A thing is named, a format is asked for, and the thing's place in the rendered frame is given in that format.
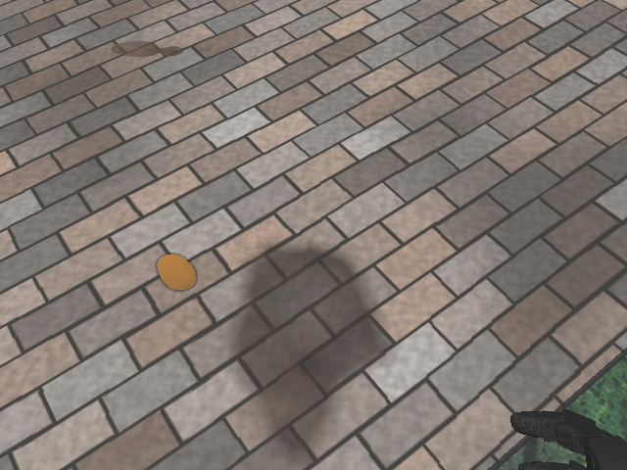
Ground right robot hand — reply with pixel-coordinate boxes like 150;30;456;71
510;409;627;470

